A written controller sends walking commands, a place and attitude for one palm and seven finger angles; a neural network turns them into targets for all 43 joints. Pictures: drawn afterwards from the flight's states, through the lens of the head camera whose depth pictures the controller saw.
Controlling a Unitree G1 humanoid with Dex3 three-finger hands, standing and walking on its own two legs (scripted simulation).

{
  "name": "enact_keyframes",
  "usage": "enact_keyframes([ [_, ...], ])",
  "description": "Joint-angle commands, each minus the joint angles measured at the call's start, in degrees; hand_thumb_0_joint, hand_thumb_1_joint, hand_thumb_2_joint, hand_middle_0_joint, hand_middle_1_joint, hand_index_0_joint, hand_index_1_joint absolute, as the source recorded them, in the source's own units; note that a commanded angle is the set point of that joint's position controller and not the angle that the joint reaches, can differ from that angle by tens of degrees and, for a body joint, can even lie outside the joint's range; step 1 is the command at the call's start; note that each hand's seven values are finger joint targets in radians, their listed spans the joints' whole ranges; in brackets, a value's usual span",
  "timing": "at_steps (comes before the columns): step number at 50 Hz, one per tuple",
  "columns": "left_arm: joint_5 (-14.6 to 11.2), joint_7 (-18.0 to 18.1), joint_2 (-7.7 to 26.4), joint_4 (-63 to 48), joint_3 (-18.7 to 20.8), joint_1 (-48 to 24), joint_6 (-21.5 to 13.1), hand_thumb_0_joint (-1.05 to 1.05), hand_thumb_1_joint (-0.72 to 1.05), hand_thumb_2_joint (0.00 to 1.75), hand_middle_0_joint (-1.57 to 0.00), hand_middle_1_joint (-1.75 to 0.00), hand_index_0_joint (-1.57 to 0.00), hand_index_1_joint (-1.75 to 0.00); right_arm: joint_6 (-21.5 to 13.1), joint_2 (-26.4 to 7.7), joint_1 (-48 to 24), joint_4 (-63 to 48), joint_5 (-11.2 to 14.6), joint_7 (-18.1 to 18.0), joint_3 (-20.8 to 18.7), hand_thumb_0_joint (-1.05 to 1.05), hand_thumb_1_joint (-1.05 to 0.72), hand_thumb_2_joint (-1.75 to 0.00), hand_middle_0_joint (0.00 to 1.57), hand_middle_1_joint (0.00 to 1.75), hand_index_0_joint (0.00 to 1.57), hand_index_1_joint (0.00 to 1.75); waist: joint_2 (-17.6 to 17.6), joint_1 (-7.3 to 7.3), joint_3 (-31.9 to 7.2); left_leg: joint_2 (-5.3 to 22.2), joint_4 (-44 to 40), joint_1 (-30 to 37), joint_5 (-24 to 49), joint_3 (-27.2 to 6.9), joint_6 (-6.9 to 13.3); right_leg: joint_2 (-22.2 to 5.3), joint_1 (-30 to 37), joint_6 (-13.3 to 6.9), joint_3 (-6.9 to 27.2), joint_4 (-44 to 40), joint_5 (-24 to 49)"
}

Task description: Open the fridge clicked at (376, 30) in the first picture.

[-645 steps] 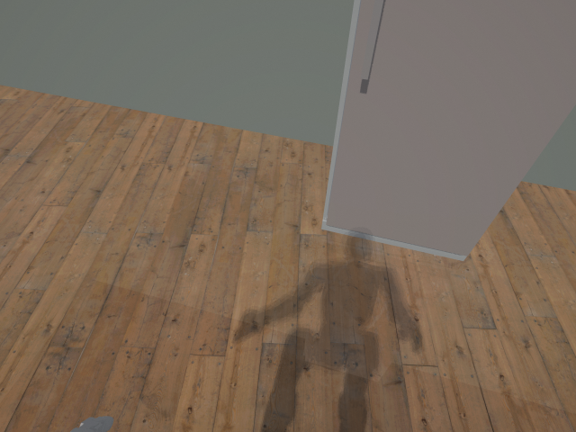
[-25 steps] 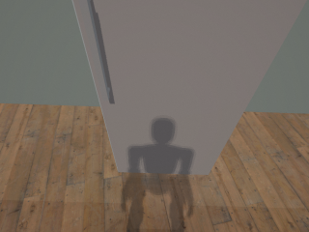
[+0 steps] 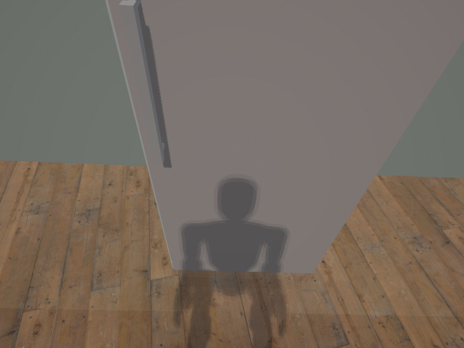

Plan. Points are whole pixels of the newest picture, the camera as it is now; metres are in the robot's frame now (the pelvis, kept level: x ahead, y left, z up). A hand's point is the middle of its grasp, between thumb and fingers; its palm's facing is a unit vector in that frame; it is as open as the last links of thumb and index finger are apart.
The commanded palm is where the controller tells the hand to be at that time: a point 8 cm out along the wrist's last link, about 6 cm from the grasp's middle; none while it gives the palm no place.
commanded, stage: come to a stop and stand still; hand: left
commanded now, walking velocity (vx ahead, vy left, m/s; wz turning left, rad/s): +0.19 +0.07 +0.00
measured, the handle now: (149, 94) +0.50 +0.20 +0.18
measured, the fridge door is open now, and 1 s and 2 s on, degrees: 0 0 0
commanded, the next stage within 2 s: look again from close up in 1.94 s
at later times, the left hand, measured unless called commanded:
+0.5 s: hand out of the picture +0.06 +0.19 -0.18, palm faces +0.07 -0.98 -0.18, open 7.4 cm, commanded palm none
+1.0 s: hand out of the picture +0.04 +0.17 -0.16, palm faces +0.07 -0.98 -0.19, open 7.3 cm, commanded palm none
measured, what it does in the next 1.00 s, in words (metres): steps on the spot: left foot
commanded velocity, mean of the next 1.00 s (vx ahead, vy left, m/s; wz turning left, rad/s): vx -0.06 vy -0.02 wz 0.01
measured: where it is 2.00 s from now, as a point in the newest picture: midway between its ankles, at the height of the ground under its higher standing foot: outside the picture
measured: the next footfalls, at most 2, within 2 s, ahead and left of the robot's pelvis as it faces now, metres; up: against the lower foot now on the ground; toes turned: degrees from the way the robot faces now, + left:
left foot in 0.26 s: +0.10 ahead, +0.13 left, +0.00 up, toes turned +8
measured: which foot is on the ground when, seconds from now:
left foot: down 0.00-0.10, up 0.12-0.24, down 0.26-1.00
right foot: down 0.00-1.00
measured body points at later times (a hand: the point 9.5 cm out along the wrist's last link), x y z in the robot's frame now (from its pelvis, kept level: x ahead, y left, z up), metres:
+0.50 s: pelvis +0.06 +0.02 +0.00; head +0.10 +0.03 +0.45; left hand +0.06 +0.24 -0.16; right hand +0.11 -0.21 -0.15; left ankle +0.06 +0.12 -0.73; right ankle +0.04 -0.10 -0.73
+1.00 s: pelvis +0.03 -0.01 +0.01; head +0.03 +0.00 +0.46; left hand +0.04 +0.22 -0.15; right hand +0.03 -0.22 -0.15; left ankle +0.06 +0.12 -0.73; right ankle +0.04 -0.10 -0.73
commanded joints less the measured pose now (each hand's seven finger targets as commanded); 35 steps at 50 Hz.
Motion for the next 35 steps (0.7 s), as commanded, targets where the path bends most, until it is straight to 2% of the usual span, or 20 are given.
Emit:
enact_keyframes([
  [1, -0.1, -0.7, 0.3, -5.7, 0.3, -3.9, -3.4, 0.0, 0.9, 0.9, -0.2, -0.3, -0.2, -0.3, -1.1, -6.8, 6.4, 0.1, -0.3, -0.7, -0.7, 0.0, -0.9, -0.9, 0.2, 0.3, 0.2, 0.3, 9.3, -1.15, 8.9, 12.7, -13.3, 0.9, 17.3, -13.3, 9.2, 1.6, -6.4, -0.8, -4.6, -1.6, -2.6],
  [2, -0.3, -0.7, 0.1, -4.7, 0.5, -0.4, -3.6, 0.0, 0.9, 0.9, -0.2, -0.3, -0.2, -0.3, -1.2, -6.8, 4.8, -0.3, -0.1, -0.9, -0.6, 0.0, -0.9, -0.9, 0.2, 0.3, 0.2, 0.3, 8.3, 0.76, 6.4, 10.5, -9.3, -2.4, 19.2, -9.5, 7.6, 1.8, 2.4, -0.9, -4.7, -7.8, 2.5],
  [3, -0.4, -0.5, 1.9, -3.0, 1.1, 4.3, -3.9, 0.0, 0.9, 0.9, -0.2, -0.3, -0.2, -0.3, -1.4, -6.1, 3.4, -0.9, 0.3, -0.8, -0.4, 0.0, -0.9, -0.9, 0.2, 0.3, 0.2, 0.3, 4.3, 2.86, 3.6, 6.7, -2.8, -9.4, 17.4, -5.5, 5.6, -0.4, 14.2, -2.0, -1.1, -11.3, 7.8],
  [4, -0.2, 0.1, 6.3, -1.0, 2.1, 11.3, -4.4, 0.0, 0.9, 0.9, -0.2, -0.3, -0.2, -0.3, -1.9, -4.3, 2.1, -2.5, 0.9, -0.5, -0.2, 0.0, -0.9, -0.9, 0.2, 0.3, 0.2, 0.3, -5.7, 5.41, -0.3, 1.1, 8.6, -20.1, 7.8, -0.2, 2.9, -10.7, 26.7, -5.5, 12.2, -15.8, 12.1],
  [5, -0.6, 0.6, 10.5, 0.6, 3.0, 16.0, -4.3, 0.0, 0.9, 0.9, -0.2, -0.3, -0.2, -0.3, -2.0, -3.7, -0.7, -4.6, 0.5, -0.2, -0.4, 0.0, -0.9, -0.9, 0.2, 0.3, 0.2, 0.3, -12.3, 6.38, -1.0, -1.5, 19.7, -27.7, -9.6, 3.4, 1.0, -20.9, 31.2, -11.0, 23.5, -20.9, 22.5],
  [6, -0.7, 1.1, 9.0, 1.0, 2.6, 14.3, -4.1, 0.0, 0.9, 0.9, -0.2, -0.3, -0.2, -0.3, -1.4, -4.7, -3.8, -4.7, 0.4, -0.4, -0.9, 0.0, -0.9, -0.9, 0.2, 0.3, 0.2, 0.3, -8.9, 5.93, 1.5, 1.8, 24.4, -27.3, -11.8, -1.3, 0.1, -22.2, 25.1, -13.4, 21.8, -20.9, 28.9],
  [7, -0.4, 1.5, 7.6, 0.3, 2.1, 9.6, -3.6, 0.0, 0.9, 0.9, -0.2, -0.3, -0.2, -0.3, -0.7, -3.1, -4.6, -4.6, 0.7, -0.4, -0.8, 0.0, -0.9, -0.9, 0.2, 0.3, 0.2, 0.3, -9.3, 4.11, 4.3, 3.5, 24.9, -25.3, -11.5, -2.5, -0.4, -21.2, 18.9, -13.5, 17.8, -20.8, 30.0],
  [9, 0.1, 1.8, 5.8, -2.1, 1.1, 0.9, -2.6, 0.0, 0.9, 0.9, -0.2, -0.3, -0.2, -0.3, 0.4, -0.8, -2.2, -2.9, 0.9, -0.1, -0.5, 0.0, -0.9, -0.9, 0.2, 0.3, 0.2, 0.3, -7.7, -0.15, 5.7, 4.3, 13.0, -13.0, -7.0, -1.8, -0.7, -15.7, 5.9, -9.3, 6.4, -19.3, 28.6],
  [11, -0.7, 1.9, 4.9, -2.8, 0.8, -2.7, -1.9, 0.0, 0.9, 0.9, -0.2, -0.3, -0.2, -0.3, 0.6, 0.7, 4.1, 0.7, 0.9, -0.1, -0.2, 0.0, -0.9, -0.9, 0.2, 0.3, 0.2, 0.3, -3.3, -2.86, 4.0, 2.0, -5.2, 1.1, 13.1, 1.4, -1.5, -8.2, -0.1, -3.9, -0.9, -11.7, 21.7],
  [12, -1.2, 1.7, 3.6, -3.3, 0.4, -1.5, -1.2, 0.0, 0.9, 0.9, -0.2, -0.3, -0.2, -0.3, 0.2, -2.2, 3.8, 0.8, 0.6, -0.5, -0.6, 0.0, -0.9, -0.9, 0.2, 0.3, 0.2, 0.3, 5.0, -1.5, 3.6, 6.3, -8.0, 2.3, 23.3, -3.7, -0.1, -4.2, -1.5, -0.5, -2.1, -7.9, 14.1],
  [13, -1.3, 1.8, 2.6, -3.6, 0.3, 0.3, -0.6, 0.0, 0.9, 0.9, -0.2, -0.3, -0.2, -0.3, 0.1, -5.7, 1.7, -0.6, 0.4, -0.9, -1.0, 0.0, -0.9, -0.9, 0.2, 0.3, 0.2, 0.3, 11.5, -0.09, 3.1, 13.4, -11.5, -1.9, 29.2, -10.3, 3.6, -1.8, 0.7, 1.9, -3.1, -7.1, 3.9],
  [14, -1.0, 2.0, 2.4, -3.6, 0.3, 0.4, -0.4, 0.0, 0.9, 0.9, -0.2, -0.3, -0.2, -0.3, 0.5, -7.4, -0.6, -2.0, 0.2, -1.0, -1.4, 0.0, -0.9, -0.9, 0.2, 0.3, 0.2, 0.3, 8.3, 0.08, 4.4, 15.7, -13.0, -7.2, 26.8, -12.0, 5.5, -0.4, 4.1, 2.1, -3.2, -5.4, -0.1],
  [15, -0.8, 1.9, 1.7, -3.3, 0.1, -0.2, 0.0, 0.0, 0.9, 0.9, -0.2, -0.3, -0.2, -0.3, 0.2, -7.1, -3.0, -2.1, 0.3, -1.3, -1.4, 0.0, -0.9, -0.9, 0.2, 0.3, 0.2, 0.3, 11.5, 0.73, 5.8, 15.5, -13.8, -7.6, 32.8, -11.9, 6.1, -0.4, 3.8, 2.2, -2.9, -4.0, 1.6],
  [17, -0.9, 1.8, 2.8, -2.2, -0.1, 0.0, 0.0, 0.0, 0.9, 0.9, -0.2, -0.3, -0.2, -0.3, -0.2, -6.7, -3.9, -1.2, 0.5, -1.9, -1.1, 0.0, -0.9, -0.9, 0.2, 0.3, 0.2, 0.3, 10.8, 0.55, 3.3, 15.2, -11.4, -0.3, 49.7, -10.5, 6.7, -0.9, 2.4, 2.3, -1.6, -2.0, 0.8],
  [20, -0.8, 1.7, 3.7, -2.1, 0.0, -0.4, -0.3, 0.0, 0.9, 0.9, -0.2, -0.3, -0.2, -0.3, 0.2, -8.3, -4.3, -1.8, 0.5, -2.3, -2.2, 0.0, -0.9, -0.9, 0.2, 0.3, 0.2, 0.3, 9.5, -0.37, -2.1, 15.3, -7.0, 10.1, 61.2, -8.2, 7.7, -0.8, 0.3, 2.3, -0.9, -4.2, -0.1],
  [22, -0.7, 1.6, 4.4, -2.4, 0.3, -0.8, -0.4, 0.0, 0.9, 0.9, -0.2, -0.3, -0.2, -0.3, 0.6, -9.6, -5.1, -2.4, 0.6, -2.2, -2.9, 0.0, -0.9, -0.9, 0.2, 0.3, 0.2, 0.3, 9.2, -0.6, -3.8, 14.7, -5.0, 11.1, 59.9, -6.8, 6.9, -0.6, 1.5, 2.1, -1.0, -7.0, 4.5],
  [24, -0.4, 1.6, 5.1, -2.9, 0.5, -0.5, -0.3, 0.0, 0.9, 0.9, -0.2, -0.3, -0.2, -0.3, 1.0, -9.5, -6.7, -3.3, 0.6, -2.1, -3.3, 0.0, -0.9, -0.9, 0.2, 0.3, 0.2, 0.3, 7.1, -0.16, -3.6, 12.9, -4.0, 6.3, 49.0, -5.4, 5.3, -1.3, 5.2, 1.6, -0.3, -9.6, 15.1],
  [27, 0.0, 1.7, 6.7, -3.7, 0.7, -0.9, -0.8, 0.0, 0.9, 0.9, -0.2, -0.3, -0.2, -0.3, 1.6, -7.5, -7.8, -4.4, 0.5, -1.9, -3.3, 0.0, -0.9, -0.9, 0.2, 0.3, 0.2, 0.3, -2.6, -0.64, -4.3, 7.2, 0.3, 0.8, 30.8, -0.3, 1.1, -5.5, 8.6, -0.5, 4.2, -9.4, 39.0],
  [29, -0.3, 1.7, 7.4, -4.5, 0.5, -2.5, -0.8, 0.0, 0.9, 0.9, -0.2, -0.3, -0.2, -0.3, 2.0, -5.7, -8.2, -4.4, 0.6, -1.4, -2.7, 0.0, -0.9, -0.9, 0.2, 0.3, 0.2, 0.3, -3.6, -0.97, -3.9, 5.3, -0.6, -0.9, 19.6, 0.4, -0.2, -7.6, 7.8, -2.5, 5.9, -10.7, 36.8],
  [35, -0.4, 1.5, 6.9, -4.7, -0.4, -5.0, -1.0, 0.0, 0.9, 0.9, -0.2, -0.3, -0.2, -0.3, 1.7, -5.2, -9.3, -3.2, 0.3, -0.5, -1.7, 0.0, -0.9, -0.9, 0.2, 0.3, 0.2, 0.3, 0.0, -0.72, 0.5, 6.3, -6.5, -0.6, 14.2, -1.3, -0.1, -4.6, 4.1, -0.6, 4.7, -15.7, 18.2],
])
